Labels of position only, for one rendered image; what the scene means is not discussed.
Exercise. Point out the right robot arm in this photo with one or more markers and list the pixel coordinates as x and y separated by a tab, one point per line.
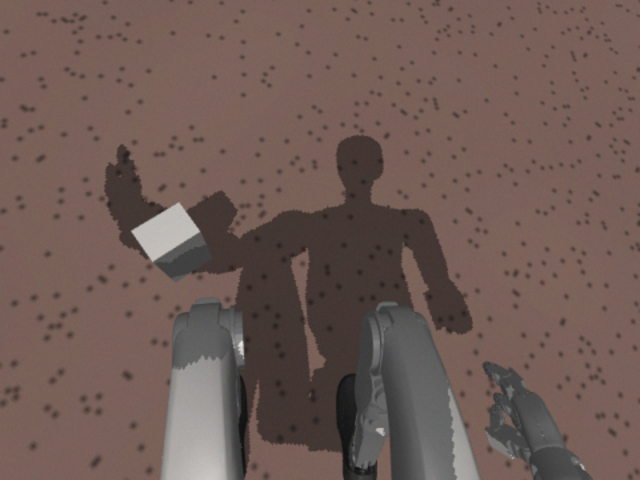
555	463

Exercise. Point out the right robot hand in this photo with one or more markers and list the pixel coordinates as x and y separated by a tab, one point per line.
528	413

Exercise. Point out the right robot foot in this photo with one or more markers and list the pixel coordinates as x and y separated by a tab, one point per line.
346	411

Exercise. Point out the carton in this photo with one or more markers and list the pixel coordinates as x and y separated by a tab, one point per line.
173	242

